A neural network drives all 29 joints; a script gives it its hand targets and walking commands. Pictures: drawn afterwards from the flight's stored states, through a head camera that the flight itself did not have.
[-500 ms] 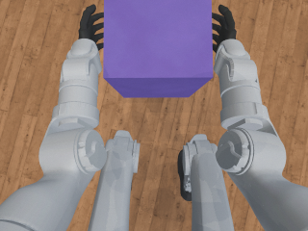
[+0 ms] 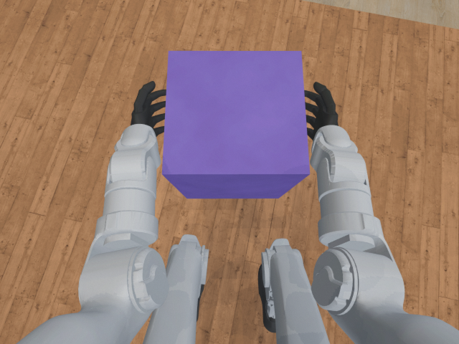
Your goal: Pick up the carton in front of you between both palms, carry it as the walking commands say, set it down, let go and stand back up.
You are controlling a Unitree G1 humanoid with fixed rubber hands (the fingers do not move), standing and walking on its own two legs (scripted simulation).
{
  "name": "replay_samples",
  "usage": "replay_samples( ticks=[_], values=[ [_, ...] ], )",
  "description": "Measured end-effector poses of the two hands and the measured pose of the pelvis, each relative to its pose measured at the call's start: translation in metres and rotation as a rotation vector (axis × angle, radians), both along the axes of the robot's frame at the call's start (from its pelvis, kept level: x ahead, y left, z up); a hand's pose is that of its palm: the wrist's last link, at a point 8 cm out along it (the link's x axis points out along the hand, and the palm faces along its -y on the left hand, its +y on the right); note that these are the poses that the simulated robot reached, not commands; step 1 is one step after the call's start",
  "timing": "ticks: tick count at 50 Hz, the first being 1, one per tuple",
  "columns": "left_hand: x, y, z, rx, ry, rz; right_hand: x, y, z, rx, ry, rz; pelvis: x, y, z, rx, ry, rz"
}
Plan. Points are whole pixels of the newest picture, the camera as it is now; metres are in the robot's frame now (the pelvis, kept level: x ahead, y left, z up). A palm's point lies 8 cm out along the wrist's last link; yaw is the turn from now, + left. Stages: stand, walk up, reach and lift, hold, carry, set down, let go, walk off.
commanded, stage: reach and lift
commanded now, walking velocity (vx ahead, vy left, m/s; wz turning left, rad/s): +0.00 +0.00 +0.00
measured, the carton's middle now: (233, 138) +0.47 +0.02 -0.11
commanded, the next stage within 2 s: hold in 1.88 s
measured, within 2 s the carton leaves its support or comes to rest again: neither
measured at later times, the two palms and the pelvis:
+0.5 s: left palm (106, 113) +0.40 +0.16 +0.12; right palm (383, 119) +0.41 -0.14 +0.12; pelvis +0.04 +0.00 +0.14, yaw +0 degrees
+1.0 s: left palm (25, 83) +0.36 +0.15 +0.24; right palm out of the picture +0.36 -0.15 +0.24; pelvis +0.07 +0.00 +0.21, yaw +0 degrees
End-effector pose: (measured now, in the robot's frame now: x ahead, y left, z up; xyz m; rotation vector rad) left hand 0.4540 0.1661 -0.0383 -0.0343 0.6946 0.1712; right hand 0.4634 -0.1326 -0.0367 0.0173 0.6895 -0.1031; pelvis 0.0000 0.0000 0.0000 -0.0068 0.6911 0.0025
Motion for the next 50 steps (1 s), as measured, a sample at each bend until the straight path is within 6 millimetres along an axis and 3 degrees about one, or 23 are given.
replay_samples(
  ticks=[31, 44, 50],
  values=[
    [-0.062, -0.010, 0.192, -0.006, -0.001, -0.016, -0.068, -0.010, 0.191, -0.002, -0.001, -0.020, 0.056, 0.000, 0.168, 0.007, -0.410, 0.005],
    [-0.085, -0.012, 0.264, 0.016, -0.037, -0.033, -0.092, -0.013, 0.263, -0.019, -0.037, -0.006, 0.073, 0.001, 0.208, 0.008, -0.657, 0.006],
    [-0.092, -0.013, 0.277, 0.025, -0.019, -0.043, -0.099, -0.013, 0.276, -0.031, -0.020, 0.001, 0.069, 0.001, 0.213, 0.009, -0.738, 0.006]
  ],
)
